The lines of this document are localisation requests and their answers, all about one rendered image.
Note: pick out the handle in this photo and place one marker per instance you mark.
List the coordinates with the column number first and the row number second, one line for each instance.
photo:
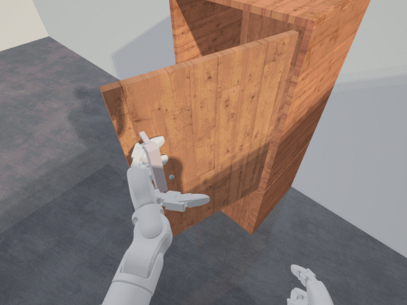
column 155, row 162

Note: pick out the robot right hand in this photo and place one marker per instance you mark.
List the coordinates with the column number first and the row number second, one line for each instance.
column 316, row 294

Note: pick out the cupboard door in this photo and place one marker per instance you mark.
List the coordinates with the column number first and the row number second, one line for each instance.
column 216, row 113

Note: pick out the robot left hand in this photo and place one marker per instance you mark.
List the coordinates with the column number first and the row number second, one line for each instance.
column 142, row 190

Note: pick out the left robot forearm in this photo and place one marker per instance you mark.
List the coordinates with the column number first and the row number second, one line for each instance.
column 137, row 275

